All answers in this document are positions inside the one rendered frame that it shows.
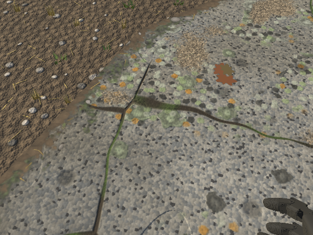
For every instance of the right robot hand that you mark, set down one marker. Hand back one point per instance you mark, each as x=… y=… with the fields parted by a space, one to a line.
x=293 y=208

